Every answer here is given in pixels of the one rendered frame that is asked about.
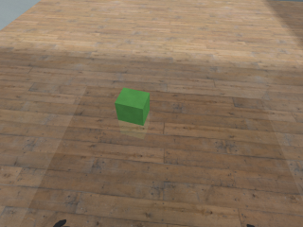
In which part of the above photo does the carton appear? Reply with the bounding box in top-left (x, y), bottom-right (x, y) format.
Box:
top-left (115, 87), bottom-right (150, 126)

